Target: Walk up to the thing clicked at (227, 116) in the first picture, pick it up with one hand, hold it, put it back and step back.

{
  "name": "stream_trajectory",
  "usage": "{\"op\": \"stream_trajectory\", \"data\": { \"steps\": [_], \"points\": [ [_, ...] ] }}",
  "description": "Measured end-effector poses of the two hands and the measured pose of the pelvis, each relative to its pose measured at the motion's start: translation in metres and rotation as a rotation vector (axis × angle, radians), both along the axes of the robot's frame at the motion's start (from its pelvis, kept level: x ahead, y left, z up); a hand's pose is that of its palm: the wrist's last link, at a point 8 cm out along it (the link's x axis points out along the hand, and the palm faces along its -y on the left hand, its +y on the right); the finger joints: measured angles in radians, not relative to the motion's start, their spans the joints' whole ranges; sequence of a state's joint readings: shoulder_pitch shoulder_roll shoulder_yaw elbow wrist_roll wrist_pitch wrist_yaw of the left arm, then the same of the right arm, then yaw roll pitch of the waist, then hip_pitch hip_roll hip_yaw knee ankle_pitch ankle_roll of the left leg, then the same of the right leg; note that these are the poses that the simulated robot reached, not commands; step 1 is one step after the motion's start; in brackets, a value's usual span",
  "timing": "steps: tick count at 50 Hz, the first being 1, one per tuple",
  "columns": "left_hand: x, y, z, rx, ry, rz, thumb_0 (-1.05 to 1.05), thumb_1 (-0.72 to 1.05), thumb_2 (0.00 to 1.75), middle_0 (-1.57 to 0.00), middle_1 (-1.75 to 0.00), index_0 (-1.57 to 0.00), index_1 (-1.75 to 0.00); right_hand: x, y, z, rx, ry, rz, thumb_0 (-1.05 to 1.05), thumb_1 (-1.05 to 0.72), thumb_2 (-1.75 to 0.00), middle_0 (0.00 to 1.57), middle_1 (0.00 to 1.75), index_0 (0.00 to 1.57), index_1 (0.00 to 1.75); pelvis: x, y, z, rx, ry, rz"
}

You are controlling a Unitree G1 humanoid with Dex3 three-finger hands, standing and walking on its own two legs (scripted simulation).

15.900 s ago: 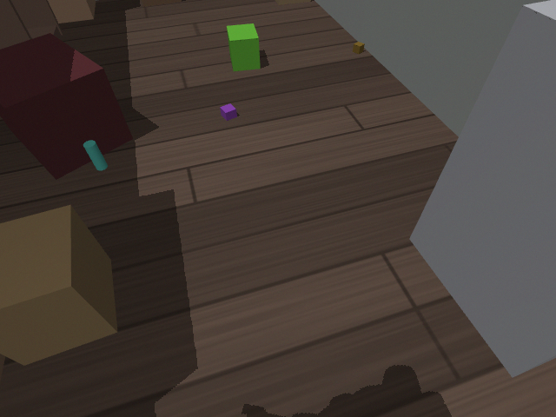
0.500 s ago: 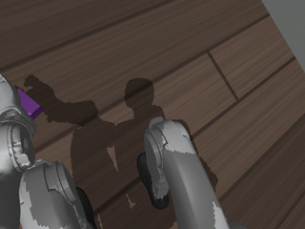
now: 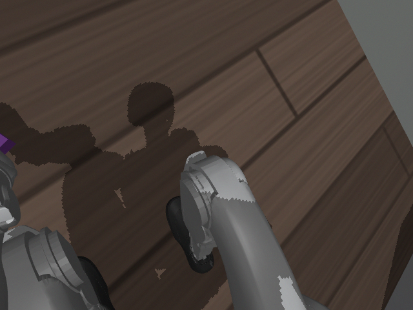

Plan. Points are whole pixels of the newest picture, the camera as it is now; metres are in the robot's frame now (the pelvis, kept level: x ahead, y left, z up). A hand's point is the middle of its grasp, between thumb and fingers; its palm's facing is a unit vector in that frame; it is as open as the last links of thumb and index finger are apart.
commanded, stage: rest palm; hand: left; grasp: from above
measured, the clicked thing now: out of the picture +0.47 +0.24 -0.28
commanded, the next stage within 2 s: close in 0.72 s
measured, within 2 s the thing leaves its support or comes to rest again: neither
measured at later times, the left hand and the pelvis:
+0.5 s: hand out of the picture +0.46 +0.24 -0.26, palm faces -0.33 -0.28 -0.90, open 13.8 cm; pelvis +0.00 +0.00 +0.00, yaw -1 degrees
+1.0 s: hand out of the picture +0.45 +0.24 -0.27, palm faces -0.35 -0.27 -0.90, open 12.9 cm; pelvis -0.01 +0.00 +0.00, yaw -2 degrees
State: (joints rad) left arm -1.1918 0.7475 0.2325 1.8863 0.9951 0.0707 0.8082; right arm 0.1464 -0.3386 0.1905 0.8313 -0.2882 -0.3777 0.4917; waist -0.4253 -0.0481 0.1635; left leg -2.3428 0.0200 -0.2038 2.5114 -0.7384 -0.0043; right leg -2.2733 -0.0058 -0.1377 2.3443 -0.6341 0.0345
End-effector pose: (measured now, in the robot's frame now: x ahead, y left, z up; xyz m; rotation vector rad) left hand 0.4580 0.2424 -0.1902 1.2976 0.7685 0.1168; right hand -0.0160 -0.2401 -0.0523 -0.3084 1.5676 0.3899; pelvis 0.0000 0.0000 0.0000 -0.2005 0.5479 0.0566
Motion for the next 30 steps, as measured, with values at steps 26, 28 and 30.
{"op": "stream_trajectory", "data": {
  "steps": [26, 28, 30],
  "points": [
    [0.002, 0.002, -0.012, 0.022, -0.003, -0.019, 0.00, -0.52, 1.02, -0.11, -1.09, -0.11, -1.08, -0.001, -0.007, 0.020, -0.040, -0.005, 0.057, 0.00, -0.91, -0.90, 0.20, 0.30, 0.19, 0.30, -0.004, 0.001, 0.001, -0.026, -0.026, -0.008],
    [0.001, 0.003, -0.014, 0.026, 0.006, -0.018, 0.00, -0.52, 1.01, -0.11, -1.08, -0.11, -1.08, -0.002, -0.006, 0.020, -0.041, -0.003, 0.053, 0.00, -0.91, -0.90, 0.20, 0.30, 0.19, 0.30, -0.004, 0.001, 0.001, -0.027, -0.026, -0.009],
    [0.001, 0.003, -0.016, 0.027, 0.011, -0.020, 0.00, -0.52, 1.01, -0.11, -1.08, -0.11, -1.08, -0.003, -0.004, 0.020, -0.038, 0.000, 0.052, 0.00, -0.91, -0.90, 0.20, 0.30, 0.19, 0.30, -0.004, 0.002, 0.001, -0.027, -0.027, -0.010]
  ]
}}
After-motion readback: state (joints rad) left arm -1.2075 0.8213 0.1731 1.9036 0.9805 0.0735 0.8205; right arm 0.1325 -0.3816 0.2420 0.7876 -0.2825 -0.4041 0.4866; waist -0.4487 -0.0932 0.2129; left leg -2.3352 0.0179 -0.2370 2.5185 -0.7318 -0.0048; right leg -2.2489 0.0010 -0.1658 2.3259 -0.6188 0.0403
